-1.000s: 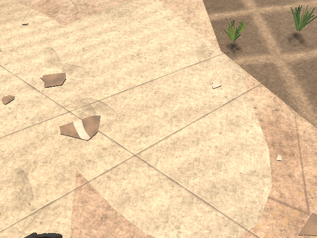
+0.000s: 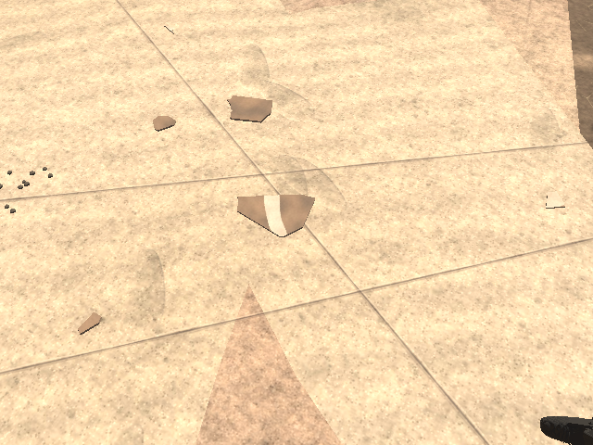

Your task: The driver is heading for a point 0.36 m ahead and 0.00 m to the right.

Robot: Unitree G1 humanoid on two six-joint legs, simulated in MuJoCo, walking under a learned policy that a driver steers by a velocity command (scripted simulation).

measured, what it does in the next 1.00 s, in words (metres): steps on the spot: left foot, then right foot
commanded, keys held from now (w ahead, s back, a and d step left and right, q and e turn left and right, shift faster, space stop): e+shift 0.28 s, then q+shift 0.64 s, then w+q+shift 0.02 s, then w+e+shift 0.06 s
